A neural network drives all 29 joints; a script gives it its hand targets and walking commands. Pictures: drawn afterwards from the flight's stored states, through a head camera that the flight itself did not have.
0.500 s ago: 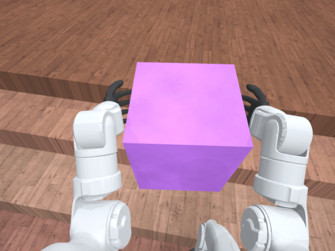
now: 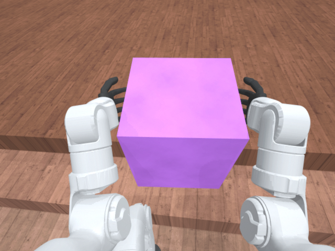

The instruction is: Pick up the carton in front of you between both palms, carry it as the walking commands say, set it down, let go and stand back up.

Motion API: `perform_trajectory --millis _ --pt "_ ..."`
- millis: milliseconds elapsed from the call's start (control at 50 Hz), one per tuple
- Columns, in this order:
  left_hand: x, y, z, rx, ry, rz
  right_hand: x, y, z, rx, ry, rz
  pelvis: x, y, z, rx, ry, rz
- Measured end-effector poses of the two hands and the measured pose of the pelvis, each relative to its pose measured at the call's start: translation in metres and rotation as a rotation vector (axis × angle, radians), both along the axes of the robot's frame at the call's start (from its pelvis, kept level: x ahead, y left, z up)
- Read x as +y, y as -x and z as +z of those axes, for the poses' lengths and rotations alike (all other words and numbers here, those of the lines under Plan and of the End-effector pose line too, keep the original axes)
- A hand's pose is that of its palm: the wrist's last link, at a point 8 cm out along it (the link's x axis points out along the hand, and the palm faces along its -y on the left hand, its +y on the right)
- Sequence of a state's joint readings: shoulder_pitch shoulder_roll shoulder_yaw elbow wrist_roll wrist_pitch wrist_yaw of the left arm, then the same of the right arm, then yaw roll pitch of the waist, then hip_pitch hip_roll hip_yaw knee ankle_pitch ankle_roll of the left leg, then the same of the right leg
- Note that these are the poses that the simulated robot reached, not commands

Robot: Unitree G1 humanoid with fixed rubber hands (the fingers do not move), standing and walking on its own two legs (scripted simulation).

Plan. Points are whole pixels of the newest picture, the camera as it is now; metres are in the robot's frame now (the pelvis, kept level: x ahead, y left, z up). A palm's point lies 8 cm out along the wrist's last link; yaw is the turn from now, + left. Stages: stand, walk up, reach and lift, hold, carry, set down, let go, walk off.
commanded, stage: carry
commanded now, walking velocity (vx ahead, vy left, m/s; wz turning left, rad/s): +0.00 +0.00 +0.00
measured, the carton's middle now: (179, 128) +0.37 -0.02 +0.12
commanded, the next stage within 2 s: none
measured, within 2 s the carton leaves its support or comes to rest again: neither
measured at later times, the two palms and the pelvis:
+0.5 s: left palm (109, 58) +0.47 +0.14 +0.26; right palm (243, 53) +0.46 -0.16 +0.25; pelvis +0.13 -0.01 +0.12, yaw -2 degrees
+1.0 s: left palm (118, 49) +0.50 +0.12 +0.27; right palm (249, 43) +0.50 -0.18 +0.26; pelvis +0.17 -0.03 +0.13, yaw -1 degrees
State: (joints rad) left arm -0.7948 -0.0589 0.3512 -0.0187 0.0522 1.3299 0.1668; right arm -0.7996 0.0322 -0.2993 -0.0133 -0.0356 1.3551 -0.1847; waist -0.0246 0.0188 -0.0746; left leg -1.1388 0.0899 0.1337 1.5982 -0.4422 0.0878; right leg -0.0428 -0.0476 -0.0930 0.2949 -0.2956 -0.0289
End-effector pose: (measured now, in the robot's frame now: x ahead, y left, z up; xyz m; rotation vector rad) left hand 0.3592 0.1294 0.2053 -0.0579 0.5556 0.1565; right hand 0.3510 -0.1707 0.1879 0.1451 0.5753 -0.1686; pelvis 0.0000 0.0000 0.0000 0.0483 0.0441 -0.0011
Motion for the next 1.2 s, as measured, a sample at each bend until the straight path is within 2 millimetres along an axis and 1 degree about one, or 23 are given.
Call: perform_trajectory --millis 80,100,140,180,240,320,400,460,520,580,680,820,980,1200 --pt "0.004 -0.049 -0.014 0.06 0.022 -0.021 0.004 -0.04 -0.008 0.061 0.02 -0.025 0.015 -0.044 0.007 0.005 -0.007 0.002" --pt "0.005 -0.06 -0.016 0.075 0.03 -0.032 0.005 -0.046 -0.01 0.077 0.036 -0.038 0.019 -0.052 0.013 -0.002 -0.017 0.004" --pt "0.007 -0.077 -0.02 0.106 0.052 -0.048 0.008 -0.056 -0.012 0.112 0.055 -0.052 0.022 -0.059 0.028 -0.007 -0.028 0.004" --pt "0.01 -0.085 -0.019 0.129 0.07 -0.042 0.011 -0.061 -0.011 0.137 0.063 -0.053 0.023 -0.066 0.045 -0.005 -0.033 -0.003" --pt "0.014 -0.091 -0.009 0.135 0.076 -0.022 0.015 -0.07 -0.002 0.143 0.041 -0.055 0.023 -0.078 0.069 0.006 -0.02 -0.019" --pt "0.016 -0.102 0.013 0.084 0.076 -0.02 0.017 -0.087 0.024 0.089 0.028 -0.047 0.019 -0.093 0.091 0.015 0.001 -0.033" --pt "0.014 -0.108 0.032 0.062 0.065 -0.015 0.015 -0.1 0.048 0.068 0.036 -0.034 0.009 -0.11 0.11 0.019 0.027 -0.03" --pt "0.01 -0.111 0.047 0.034 0.04 -0.004 0.011 -0.11 0.06 0.04 0.038 -0.006 -0.002 -0.123 0.112 0.013 0.024 -0.03" --pt "0.003 -0.112 0.058 0.036 0.009 -0.003 0.004 -0.113 0.066 0.042 0.033 0.009 -0.01 -0.133 0.118 -0.006 0.039 -0.027" --pt "-0.004 -0.113 0.064 0.059 -0.006 -0.006 -0.004 -0.113 0.07 0.063 0.025 0.009 -0.016 -0.144 0.123 -0.015 0.039 -0.024" --pt "-0.015 -0.121 0.07 0.07 -0.021 -0.021 -0.014 -0.119 0.075 0.075 0.033 0.01 -0.022 -0.155 0.127 -0.02 0.041 -0.018" --pt "-0.019 -0.131 0.068 0.081 -0.019 -0.02 -0.019 -0.13 0.077 0.086 0.041 0.014 -0.027 -0.164 0.129 -0.018 0.044 -0.013" --pt "-0.014 -0.14 0.063 0.081 -0.009 -0.004 -0.014 -0.144 0.073 0.085 0.044 0.025 -0.028 -0.171 0.13 -0.007 0.042 -0.008" --pt "-0.01 -0.15 0.055 0.078 0.008 -0.005 -0.01 -0.151 0.067 0.082 0.053 0.019 -0.025 -0.18 0.129 0.0 0.039 -0.008"
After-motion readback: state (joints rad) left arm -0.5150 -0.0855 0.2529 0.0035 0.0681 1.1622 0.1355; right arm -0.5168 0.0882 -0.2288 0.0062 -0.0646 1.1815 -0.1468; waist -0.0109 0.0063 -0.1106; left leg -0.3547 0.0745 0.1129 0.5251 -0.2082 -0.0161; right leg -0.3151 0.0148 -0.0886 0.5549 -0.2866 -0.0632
